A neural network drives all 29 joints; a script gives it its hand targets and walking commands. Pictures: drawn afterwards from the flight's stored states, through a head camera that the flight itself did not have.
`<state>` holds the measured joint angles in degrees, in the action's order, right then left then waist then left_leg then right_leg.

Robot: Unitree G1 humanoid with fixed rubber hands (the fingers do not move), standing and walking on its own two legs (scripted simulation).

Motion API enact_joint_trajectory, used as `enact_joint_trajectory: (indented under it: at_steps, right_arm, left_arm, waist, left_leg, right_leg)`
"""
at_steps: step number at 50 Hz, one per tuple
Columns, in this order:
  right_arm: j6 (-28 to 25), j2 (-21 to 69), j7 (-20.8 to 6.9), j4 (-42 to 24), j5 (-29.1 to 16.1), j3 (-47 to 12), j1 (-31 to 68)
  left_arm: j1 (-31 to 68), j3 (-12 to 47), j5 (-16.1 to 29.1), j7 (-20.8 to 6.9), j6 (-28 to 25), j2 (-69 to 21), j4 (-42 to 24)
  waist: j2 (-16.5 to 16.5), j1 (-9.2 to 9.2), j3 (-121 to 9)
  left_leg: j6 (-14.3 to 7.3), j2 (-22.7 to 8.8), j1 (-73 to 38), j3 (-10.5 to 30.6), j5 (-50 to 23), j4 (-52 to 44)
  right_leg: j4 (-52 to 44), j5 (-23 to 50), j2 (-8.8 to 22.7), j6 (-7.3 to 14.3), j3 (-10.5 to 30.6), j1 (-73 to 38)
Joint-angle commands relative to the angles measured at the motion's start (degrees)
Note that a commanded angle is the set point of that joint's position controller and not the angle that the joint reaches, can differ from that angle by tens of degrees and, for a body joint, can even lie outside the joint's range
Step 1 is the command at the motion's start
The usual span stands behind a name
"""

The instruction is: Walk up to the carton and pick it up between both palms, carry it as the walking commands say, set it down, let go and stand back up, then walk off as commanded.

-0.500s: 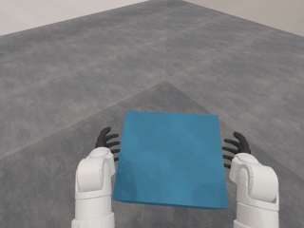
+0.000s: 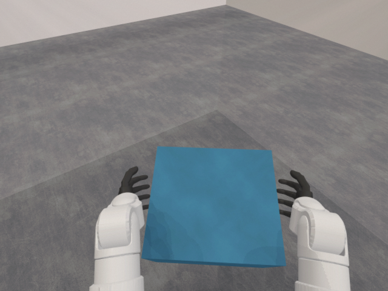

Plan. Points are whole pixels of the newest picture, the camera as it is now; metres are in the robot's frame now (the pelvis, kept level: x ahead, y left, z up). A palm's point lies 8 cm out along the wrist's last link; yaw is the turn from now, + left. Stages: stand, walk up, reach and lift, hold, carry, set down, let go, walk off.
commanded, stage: carry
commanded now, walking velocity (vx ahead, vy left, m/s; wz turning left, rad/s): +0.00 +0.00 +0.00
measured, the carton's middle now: (211, 208) +0.33 +0.00 -0.03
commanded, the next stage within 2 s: hold in 1.10 s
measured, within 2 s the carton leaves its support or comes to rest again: neither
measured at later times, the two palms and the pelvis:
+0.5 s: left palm (132, 203) +0.29 +0.17 +0.05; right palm (299, 209) +0.28 -0.17 +0.05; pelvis +0.02 +0.00 +0.00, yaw +0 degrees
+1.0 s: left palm (133, 203) +0.30 +0.17 +0.03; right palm (295, 208) +0.29 -0.17 +0.04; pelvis +0.03 +0.01 +0.00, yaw +0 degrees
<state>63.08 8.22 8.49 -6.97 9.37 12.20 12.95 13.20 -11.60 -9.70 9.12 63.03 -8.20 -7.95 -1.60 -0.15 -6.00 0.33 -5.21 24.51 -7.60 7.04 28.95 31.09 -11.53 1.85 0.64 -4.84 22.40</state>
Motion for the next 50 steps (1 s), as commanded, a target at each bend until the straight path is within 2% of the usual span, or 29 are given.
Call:
enact_joint_trajectory:
  at_steps: [1, 13, 31, 50]
  right_arm:
    - [-1.53, 52.19, -22.29, -3.47, -24.04, -39.9, 31.1]
    - [-9.12, 47.55, -21.64, -1.68, -19.4, -37.5, 26.67]
    - [-17.78, 41.33, -20.41, 1.41, -15.65, -35.62, 22.65]
    - [-21.42, 39.21, -20.16, 3.64, -14.52, -34.64, 21.5]
  left_arm:
    - [30.58, 41.6, 24.36, -22.62, -1.4, -52.7, -1.59]
    - [24.34, 37.6, 18.52, -21.83, -9.17, -47.6, 0.32]
    - [20.3, 36.19, 15.42, -20.63, -17.85, -42.32, 3.57]
    - [19.6, 35.83, 14.44, -19.87, -21.63, -40.38, 4.88]
  waist:
    - [2.32, -0.85, -15.78]
    - [1.77, -0.76, -16.65]
    - [1.44, -0.72, -15.12]
    - [1.69, -0.64, -14.98]
  left_leg:
    - [0.2, -5.12, -7.62, 6.3, 7.76, -6.09]
    - [0.02, -4.6, -7.85, 5.58, 3.5, -3.86]
    - [-0.06, -4.38, -7.97, 4.66, 3.11, -2.67]
    - [-0.49, -4.41, -8.4, 4.69, 1.8, -2.6]
  right_leg:
    - [-5.48, -3.44, 5.03, 1.69, 6.18, -4.15]
    - [-4.65, 0.32, 5.82, 1.23, 6.31, -5.63]
    - [-4.88, 1.27, 5.64, 0.81, 6.14, -5.29]
    - [-4.4, 1.85, 5.52, 0.47, 5.62, -6.07]
